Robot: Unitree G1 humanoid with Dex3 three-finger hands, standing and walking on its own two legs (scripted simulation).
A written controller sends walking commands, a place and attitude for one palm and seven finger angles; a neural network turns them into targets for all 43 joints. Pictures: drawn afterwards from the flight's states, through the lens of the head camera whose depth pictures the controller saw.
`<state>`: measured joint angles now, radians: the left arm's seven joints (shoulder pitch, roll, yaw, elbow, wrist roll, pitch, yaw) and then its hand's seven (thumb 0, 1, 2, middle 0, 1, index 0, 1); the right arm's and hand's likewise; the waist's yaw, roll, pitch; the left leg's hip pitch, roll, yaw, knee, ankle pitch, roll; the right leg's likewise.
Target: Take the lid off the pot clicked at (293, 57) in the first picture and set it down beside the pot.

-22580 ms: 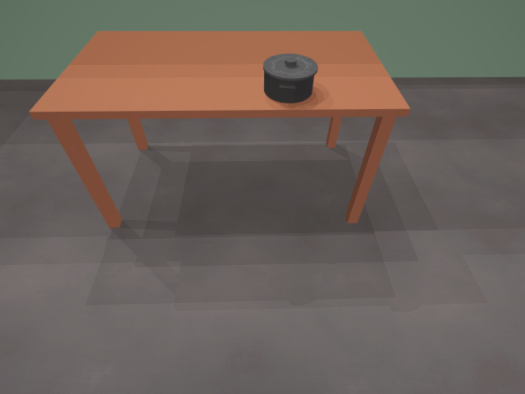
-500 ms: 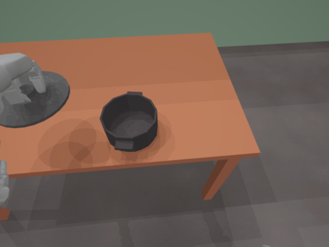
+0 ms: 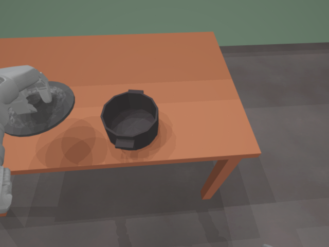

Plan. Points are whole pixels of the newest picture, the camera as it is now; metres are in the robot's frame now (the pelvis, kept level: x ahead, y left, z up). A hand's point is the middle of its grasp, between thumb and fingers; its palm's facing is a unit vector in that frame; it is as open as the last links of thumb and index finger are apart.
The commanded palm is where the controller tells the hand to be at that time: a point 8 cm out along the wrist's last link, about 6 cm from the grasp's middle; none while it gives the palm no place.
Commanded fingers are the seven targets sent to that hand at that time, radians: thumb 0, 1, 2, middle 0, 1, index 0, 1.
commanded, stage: lower the lid onto the table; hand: left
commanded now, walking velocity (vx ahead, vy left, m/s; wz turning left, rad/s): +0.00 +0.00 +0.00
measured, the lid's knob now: (33, 101) +0.45 +0.34 +0.08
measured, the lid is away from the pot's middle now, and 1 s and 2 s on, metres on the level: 0.23 0.23 0.24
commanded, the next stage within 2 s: none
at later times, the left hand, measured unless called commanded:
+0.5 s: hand (35, 105) +0.44 +0.33 +0.07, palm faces -0.44 -0.10 -0.89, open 6.4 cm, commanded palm +0.46 +0.34 +0.14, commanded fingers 0.00 0.76 0.84 -0.94 -1.01 -1.00 -1.05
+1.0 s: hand (37, 115) +0.43 +0.33 +0.05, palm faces -0.47 -0.09 -0.88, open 6.4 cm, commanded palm +0.46 +0.33 +0.10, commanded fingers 0.00 0.76 0.84 -0.94 -1.01 -1.00 -1.05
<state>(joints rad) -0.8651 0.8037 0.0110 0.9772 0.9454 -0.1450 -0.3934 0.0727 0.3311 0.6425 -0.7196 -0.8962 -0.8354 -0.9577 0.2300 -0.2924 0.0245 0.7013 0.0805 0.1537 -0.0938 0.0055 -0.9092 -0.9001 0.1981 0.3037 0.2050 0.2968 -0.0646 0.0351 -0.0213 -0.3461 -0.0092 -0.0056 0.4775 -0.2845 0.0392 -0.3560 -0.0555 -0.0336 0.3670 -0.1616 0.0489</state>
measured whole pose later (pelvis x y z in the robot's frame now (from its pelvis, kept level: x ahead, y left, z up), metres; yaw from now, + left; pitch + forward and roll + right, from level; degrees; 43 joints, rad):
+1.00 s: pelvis +0.00 +0.00 -0.01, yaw -1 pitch +13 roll -2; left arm -0.82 0.81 0.05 1.07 0.99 -0.20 -0.30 0.07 0.34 0.64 -0.72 -0.90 -0.83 -0.96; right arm 0.28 -0.28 0.01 0.71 0.07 0.15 -0.11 0.00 -0.91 -0.90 0.20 0.30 0.21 0.30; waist -0.10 0.03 -0.06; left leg -0.48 0.00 0.01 0.59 -0.33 0.04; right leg -0.49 -0.05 -0.02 0.46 -0.19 0.04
